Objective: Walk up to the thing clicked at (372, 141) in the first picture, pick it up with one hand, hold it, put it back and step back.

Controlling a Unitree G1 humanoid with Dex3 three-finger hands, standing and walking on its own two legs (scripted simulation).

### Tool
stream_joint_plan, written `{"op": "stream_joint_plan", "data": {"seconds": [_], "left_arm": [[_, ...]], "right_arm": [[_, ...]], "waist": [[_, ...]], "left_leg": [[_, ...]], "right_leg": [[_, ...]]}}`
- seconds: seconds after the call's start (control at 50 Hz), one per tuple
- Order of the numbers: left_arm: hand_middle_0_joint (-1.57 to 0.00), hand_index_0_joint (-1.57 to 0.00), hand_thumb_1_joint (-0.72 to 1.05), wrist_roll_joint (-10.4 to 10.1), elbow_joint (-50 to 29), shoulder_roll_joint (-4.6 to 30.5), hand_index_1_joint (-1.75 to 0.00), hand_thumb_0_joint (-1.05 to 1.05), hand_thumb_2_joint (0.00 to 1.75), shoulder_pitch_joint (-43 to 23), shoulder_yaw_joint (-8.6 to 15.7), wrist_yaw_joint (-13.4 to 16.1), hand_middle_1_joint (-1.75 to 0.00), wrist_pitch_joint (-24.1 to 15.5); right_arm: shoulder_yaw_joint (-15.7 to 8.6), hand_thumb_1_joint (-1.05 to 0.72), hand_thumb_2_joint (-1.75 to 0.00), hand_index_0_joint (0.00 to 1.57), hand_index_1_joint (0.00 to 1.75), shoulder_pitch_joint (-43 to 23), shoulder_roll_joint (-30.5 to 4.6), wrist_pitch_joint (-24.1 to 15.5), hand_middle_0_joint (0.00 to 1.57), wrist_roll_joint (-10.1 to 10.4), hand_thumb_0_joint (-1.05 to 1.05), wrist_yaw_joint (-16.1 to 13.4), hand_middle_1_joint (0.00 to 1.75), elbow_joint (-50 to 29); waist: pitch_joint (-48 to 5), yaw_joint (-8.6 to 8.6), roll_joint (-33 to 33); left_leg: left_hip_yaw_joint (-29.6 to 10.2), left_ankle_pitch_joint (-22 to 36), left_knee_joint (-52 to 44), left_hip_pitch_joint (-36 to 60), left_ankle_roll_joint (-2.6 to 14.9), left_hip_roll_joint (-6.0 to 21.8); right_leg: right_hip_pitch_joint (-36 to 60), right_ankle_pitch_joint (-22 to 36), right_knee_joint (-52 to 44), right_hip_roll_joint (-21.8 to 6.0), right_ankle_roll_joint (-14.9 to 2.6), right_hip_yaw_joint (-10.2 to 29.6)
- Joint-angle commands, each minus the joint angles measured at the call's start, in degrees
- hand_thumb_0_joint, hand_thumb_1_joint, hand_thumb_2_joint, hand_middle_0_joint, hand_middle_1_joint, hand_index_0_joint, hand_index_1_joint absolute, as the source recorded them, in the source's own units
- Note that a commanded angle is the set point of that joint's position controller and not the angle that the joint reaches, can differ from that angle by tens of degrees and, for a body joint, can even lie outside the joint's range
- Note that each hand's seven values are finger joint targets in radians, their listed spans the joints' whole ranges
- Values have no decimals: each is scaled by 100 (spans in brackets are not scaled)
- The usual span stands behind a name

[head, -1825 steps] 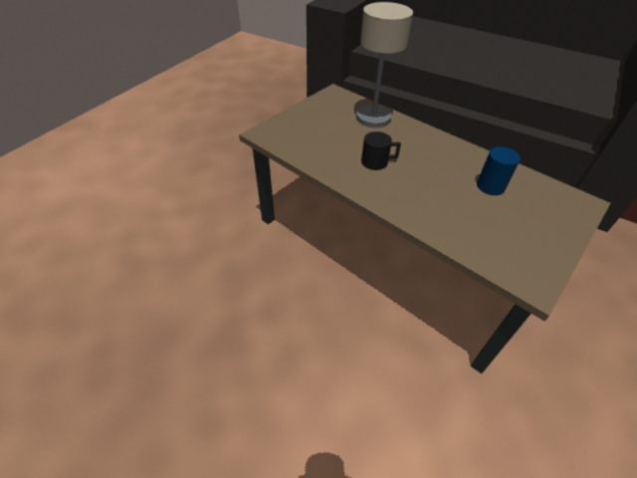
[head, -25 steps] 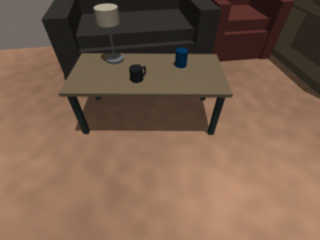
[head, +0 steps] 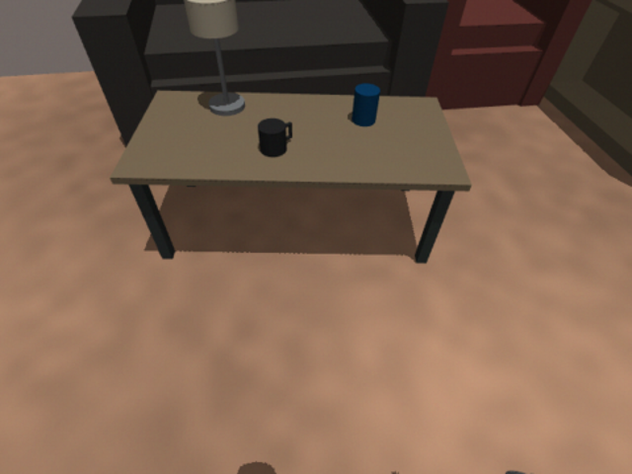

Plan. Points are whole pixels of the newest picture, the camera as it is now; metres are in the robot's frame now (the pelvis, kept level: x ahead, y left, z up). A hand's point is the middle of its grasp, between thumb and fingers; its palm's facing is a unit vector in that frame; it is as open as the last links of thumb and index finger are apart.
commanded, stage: step back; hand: left
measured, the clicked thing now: (276, 136) +1.16 +0.13 -0.27
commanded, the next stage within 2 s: stand in 0.08 s
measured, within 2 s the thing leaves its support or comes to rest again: neither
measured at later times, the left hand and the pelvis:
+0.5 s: hand out of the picture +0.10 +0.24 -0.14, palm faces -0.03 -0.94 -0.33, open 7.4 cm; pelvis +0.00 -0.01 +0.02, yaw +0 degrees
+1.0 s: hand out of the picture +0.05 +0.24 -0.14, palm faces -0.03 -0.94 -0.34, open 7.4 cm; pelvis -0.02 -0.01 +0.02, yaw +0 degrees
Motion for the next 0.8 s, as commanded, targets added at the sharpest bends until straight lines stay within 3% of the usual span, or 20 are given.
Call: {"op": "stream_joint_plan", "data": {"seconds": [0.0, 0.04, 0.06, 0.12, 0.18, 0.32, 0.38, 0.5, 0.58, 0.68, 0.78], "left_arm": [[-20, -20, 90, 0, -297, 1226, -30, 0, 90, -253, 238, 124, -30, -118], [-20, -20, 90, -1, -276, 1221, -30, 0, 90, -289, 248, 129, -30, -100], [-20, -20, 90, -107, -138, 1009, -30, 0, 90, -307, 126, 110, -30, -68], [-20, -20, 90, -97, -103, 1047, -30, 0, 90, -412, 115, 123, -30, -60], [-20, -20, 90, -87, -27, 1063, -30, 0, 90, -464, 107, 128, -30, -54], [-20, -20, 90, -42, 96, 1058, -30, 0, 90, -594, 81, 108, -30, -64], [-20, -20, 90, -47, 135, 1086, -30, 0, 90, -691, 91, 89, -30, -63], [-20, -20, 90, -17, 199, 1069, -30, 0, 90, -637, 81, 64, -30, -60], [-20, -20, 90, -30, 228, 1075, -30, 0, 90, -560, 72, 60, -30, -82], [-20, -20, 90, -22, 257, 1050, -30, 0, 90, -483, 58, 52, -30, -48], [-20, -20, 90, -14, 241, 1150, -30, 0, 90, -473, 73, 50, -30, -42]], "right_arm": [[-288, -90, -90, 20, 30, -278, -1322, -137, 20, 35, 0, -96, 30, -221], [-302, -90, -90, 20, 30, -322, -1326, -131, 20, 36, 0, -110, 30, -171], [-224, -90, -90, 20, 30, -300, -1316, -129, 20, 96, 0, -104, 30, -151], [-213, -90, -90, 20, 30, -323, -1364, -134, 20, 102, 0, -104, 30, -62], [-179, -90, -90, 20, 30, -374, -1321, -132, 20, 104, 0, -110, 30, -17], [-138, -90, -90, 20, 30, -543, -1282, -95, 20, 103, 0, -78, 30, 73], [-90, -90, -90, 20, 30, -526, -1228, -87, 20, 93, 0, -72, 30, 123], [-94, -90, -90, 20, 30, -492, -1288, -92, 20, 78, 0, -55, 30, 192], [-87, -90, -90, 20, 30, -444, -1300, -105, 20, 79, 0, -51, 30, 225], [-78, -90, -90, 20, 30, -354, -1317, -82, 20, 71, 0, -39, 30, 262], [-70, -90, -90, 20, 30, -189, -1257, -65, 20, 44, 0, -24, 30, 260]], "waist": [[-734, 27, -64], [-816, 30, -56], [-743, -17, -29], [-919, -28, 11], [-1048, -17, 9], [-918, -44, 25], [-682, -74, 43], [-632, -77, 52], [-634, -63, -6], [-399, -70, 34], [-287, -109, -164]], "left_leg": [[-526, 2255, -562, 352, 325, 648], [-457, 2424, -551, 429, 310, 618], [-619, 2687, -839, 600, 273, 669], [-561, 3213, -909, 927, 220, 703], [-509, 3388, -1045, 1106, 187, 711], [-451, 2686, -1378, 1108, 110, 695], [-447, 2068, -1590, 914, 55, 650], [-470, 1477, -1728, 899, 56, 664], [-493, 1648, -1688, 957, 51, 687], [-536, 885, -1832, 765, 41, 638], [-561, 655, -1825, 662, 53, 617]], "right_leg": [[326, 2252, -388, -478, -369, 451], [411, 2378, -365, -481, -366, 410], [345, 2558, -608, -544, -295, 502], [627, 2911, -747, -559, -226, 437], [788, 3023, -852, -584, -200, 418], [835, 2661, -1296, -637, -147, 416], [737, 2075, -1487, -617, -155, 468], [571, 1520, -1669, -619, -171, 508], [531, 1675, -1674, -635, -172, 524], [262, 903, -1823, -577, -149, 525], [84, 471, -1861, -578, -177, 576]]}}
